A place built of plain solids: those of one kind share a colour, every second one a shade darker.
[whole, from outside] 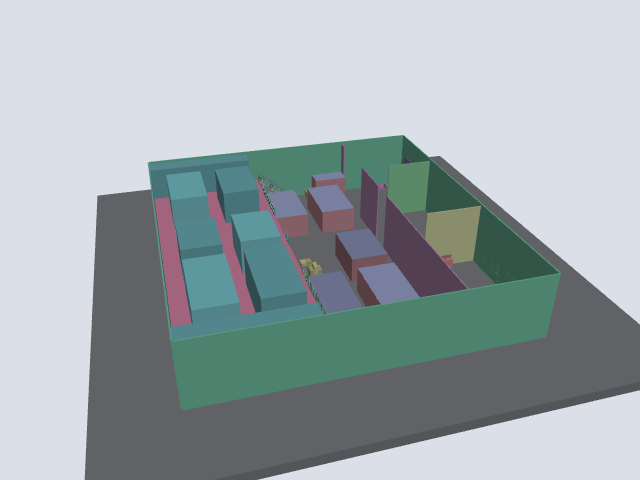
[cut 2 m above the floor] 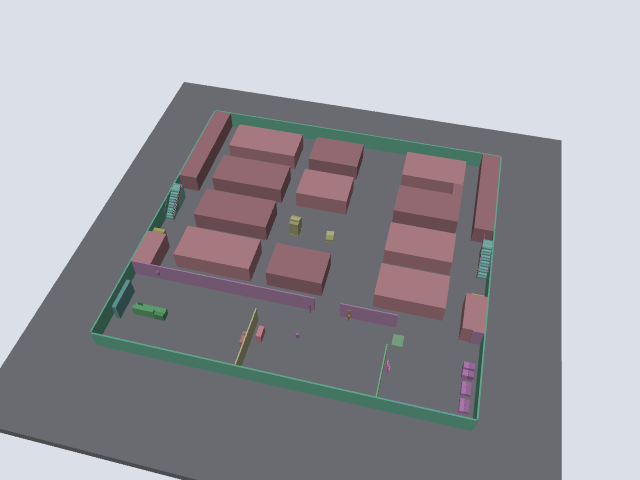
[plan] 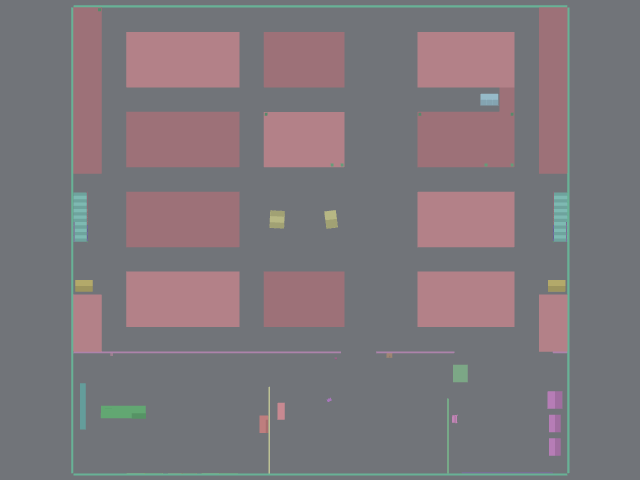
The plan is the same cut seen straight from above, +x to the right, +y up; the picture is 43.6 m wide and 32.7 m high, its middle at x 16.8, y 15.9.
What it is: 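A self-storage house; a reception shop, a loading bay, aisles of roller-shutter units, a steel mezzanine reached by steel stairs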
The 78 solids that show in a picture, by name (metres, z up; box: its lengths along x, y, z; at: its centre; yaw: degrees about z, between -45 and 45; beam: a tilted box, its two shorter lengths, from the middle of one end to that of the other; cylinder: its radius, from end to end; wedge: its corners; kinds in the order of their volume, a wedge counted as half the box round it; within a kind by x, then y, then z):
{
 "units_1": {"box": [1.95, 3.9, 2.7], "at": [0.96, 10.24, 1.3]},
 "units_2": {"box": [1.95, 11.33, 2.7], "at": [0.96, 26.09, 1.3]},
 "units_3": {"box": [7.71, 3.78, 2.7], "at": [7.46, 11.86, 1.3]},
 "units_4": {"box": [7.71, 3.78, 2.7], "at": [7.46, 17.3, 1.3]},
 "units_5": {"box": [7.71, 3.78, 2.7], "at": [7.46, 22.74, 1.3]},
 "units_6": {"box": [7.71, 3.78, 2.7], "at": [7.46, 28.18, 1.3]},
 "units_7": {"box": [5.5, 3.78, 2.7], "at": [15.72, 11.86, 1.3]},
 "units_8": {"box": [5.5, 3.78, 2.7], "at": [15.72, 22.74, 1.3]},
 "units_9": {"box": [5.5, 3.78, 2.7], "at": [15.72, 28.18, 1.3]},
 "units_10": {"box": [6.6, 3.78, 2.7], "at": [26.75, 11.86, 1.3]},
 "units_11": {"box": [6.6, 3.78, 2.7], "at": [26.75, 17.3, 1.3]},
 "units_12": {"box": [6.6, 3.78, 2.7], "at": [26.75, 22.74, 1.3]},
 "units_13": {"box": [6.6, 3.78, 2.7], "at": [26.75, 28.18, 1.3]},
 "units_14": {"box": [1.02, 1.7, 2.7], "at": [29.54, 25.46, 1.3]},
 "units_15": {"box": [1.95, 3.9, 2.7], "at": [32.69, 10.24, 1.3]},
 "units_16": {"box": [1.95, 11.33, 2.7], "at": [32.69, 26.09, 1.3]},
 "units_deck_1": {"box": [1.95, 11.33, 3.55], "at": [0.96, 26.09, 4.67]},
 "units_deck_2": {"box": [7.71, 3.78, 3.55], "at": [7.46, 22.74, 4.67]},
 "units_deck_3": {"box": [7.71, 3.78, 3.55], "at": [7.46, 28.18, 4.67]},
 "units_deck_4": {"box": [5.5, 3.78, 3.55], "at": [15.72, 22.74, 4.67]},
 "units_deck_5": {"box": [5.5, 3.78, 3.55], "at": [15.72, 28.18, 4.67]},
 "units_deck_6": {"box": [6.6, 3.78, 3.55], "at": [26.75, 22.74, 4.67]},
 "units_deck_7": {"box": [6.6, 3.78, 3.55], "at": [26.75, 28.18, 4.67]},
 "units_deck_8": {"box": [1.95, 11.33, 3.55], "at": [32.69, 26.09, 4.67]},
 "wall_1": {"box": [0.15, 31.74, 6.75], "at": [-0.07, 15.87, 3.32]},
 "wall_2": {"box": [33.65, 0.15, 6.75], "at": [16.82, -0.07, 3.32]},
 "wall_3": {"box": [33.65, 0.15, 6.75], "at": [16.82, 31.82, 3.32]},
 "wall_4": {"box": [0.15, 31.74, 6.75], "at": [33.73, 15.87, 3.32]},
 "slab_deck_1": {"box": [33.65, 12.61, 0.25], "at": [16.82, 25.43, 2.77]},
 "front_wall_1": {"box": [18.23, 0.12, 6.5], "at": [9.12, 8.24, 3.2]},
 "front_wall_2": {"box": [5.33, 0.12, 6.5], "at": [23.3, 8.24, 3.2]},
 "front_wall_3": {"box": [1.0, 0.12, 6.5], "at": [33.15, 8.24, 3.2]},
 "deck_stair_1": {"box": [0.9, 0.67, 0.23], "at": [0.46, 16.11, 0.07]},
 "deck_stair_2": {"box": [0.9, 0.67, 0.95], "at": [0.46, 17.01, 0.43]},
 "deck_stair_3": {"box": [0.9, 0.67, 1.5], "at": [0.46, 17.68, 0.7]},
 "deck_stair_4": {"box": [0.9, 0.67, 1.68], "at": [0.46, 17.9, 0.79]},
 "deck_stair_5": {"box": [0.9, 0.67, 2.22], "at": [0.46, 18.57, 1.06]},
 "deck_stair_6": {"box": [0.9, 0.23, 2.77], "at": [0.46, 19.02, 1.33]},
 "deck_stair_7": {"box": [0.9, 0.67, 0.23], "at": [33.19, 16.11, 0.07]},
 "deck_stair_8": {"box": [0.9, 0.67, 0.95], "at": [33.19, 17.01, 0.43]},
 "deck_stair_9": {"box": [0.9, 0.67, 1.68], "at": [33.19, 17.9, 0.79]},
 "deck_stair_10": {"box": [0.9, 0.67, 2.22], "at": [33.19, 18.57, 1.06]},
 "deck_stair_11": {"box": [0.9, 0.23, 2.77], "at": [33.19, 19.02, 1.33]},
 "reception_side_1": {"box": [0.12, 5.9, 6.5], "at": [13.34, 2.95, 3.2]},
 "utop_1": {"box": [7.69, 3.76, 0.03], "at": [7.46, 11.86, 2.66]},
 "utop_2": {"box": [7.69, 3.76, 0.03], "at": [7.46, 17.3, 2.66]},
 "utop_3": {"box": [5.48, 3.76, 0.03], "at": [15.72, 11.86, 2.66]},
 "utop_4": {"box": [6.58, 3.76, 0.03], "at": [26.75, 11.86, 2.66]},
 "utop_5": {"box": [6.58, 3.76, 0.03], "at": [26.75, 17.3, 2.66]},
 "utop_6": {"box": [1.93, 3.88, 0.03], "at": [32.69, 10.24, 2.66]},
 "bay_side_1": {"box": [0.12, 5.1, 6.5], "at": [25.52, 2.55, 3.2]},
 "shelving_1": {"box": [0.4, 3.17, 1.9], "at": [0.65, 4.57, 0.9]},
 "counter_1": {"box": [2.11, 0.35, 1.11], "at": [2.92, 3.93, 0.51]},
 "counter_2": {"box": [3.06, 0.52, 0.78], "at": [3.4, 4.36, 0.34]},
 "counter_3": {"box": [0.99, 0.38, 0.82], "at": [4.45, 3.91, 0.36]},
 "park_1": {"box": [0.99, 0.39, 1.62], "at": [13.86, 16.9, 0.94], "yaw": -2.6},
 "park_2": {"box": [0.99, 0.39, 2.03], "at": [13.88, 17.3, 1.14], "yaw": -2.6},
 "park_3": {"box": [0.99, 0.39, 1.62], "at": [13.9, 17.7, 0.94], "yaw": -2.6},
 "park_4": {"box": [0.79, 0.59, 0.24], "at": [17.52, 17.6, 0.25], "yaw": 7.2},
 "park_5": {"box": [0.79, 0.59, 0.24], "at": [17.59, 17.0, 0.25], "yaw": 7.2},
 "loading_door_1": {"box": [6.2, 0.08, 4.25], "at": [29.55, 0.04, 2.08]},
 "foot_pallet_1": {"box": [1.19, 0.39, 1.29], "at": [0.72, 12.58, 0.79]},
 "foot_pallet_2": {"box": [1.19, 0.39, 1.29], "at": [0.72, 12.98, 0.79]},
 "foot_pallet_3": {"box": [1.19, 0.39, 0.69], "at": [32.93, 12.58, 0.49]},
 "foot_pallet_4": {"box": [1.19, 0.39, 0.69], "at": [32.93, 12.98, 0.49]},
 "bay_1": {"box": [0.49, 0.59, 0.56], "at": [32.55, 4.7, 0.42]},
 "bay_2": {"box": [0.49, 0.59, 0.84], "at": [32.55, 5.3, 0.56]},
 "bay_3": {"box": [0.39, 1.19, 0.26], "at": [32.6, 1.8, 0.27]},
 "bay_4": {"box": [0.39, 0.59, 0.31], "at": [32.6, 3.1, 0.3]},
 "bay_5": {"box": [0.39, 0.59, 0.31], "at": [32.6, 3.7, 0.3]},
 "bay_6": {"box": [0.39, 1.19, 0.26], "at": [33.0, 1.8, 0.27]},
 "bay_7": {"box": [0.39, 0.59, 0.31], "at": [33.0, 3.1, 0.3]},
 "bay_8": {"box": [0.39, 0.59, 0.31], "at": [33.0, 3.7, 0.3]},
 "bay_9": {"box": [0.49, 0.59, 0.56], "at": [33.05, 4.7, 0.42]},
 "bay_10": {"box": [0.49, 0.59, 0.84], "at": [33.05, 5.3, 0.56]},
 "more_packing_table_packing_table_1": {"box": [0.6, 1.2, 1.01], "at": [12.98, 3.35, 0.46]},
 "cleaner_cart_1": {"box": [0.5, 1.15, 1.07], "at": [14.15, 4.24, 0.48]},
 "onway_owbay_1": {"box": [1.0, 1.2, 0.19], "at": [26.36, 6.8, 0.05]}
}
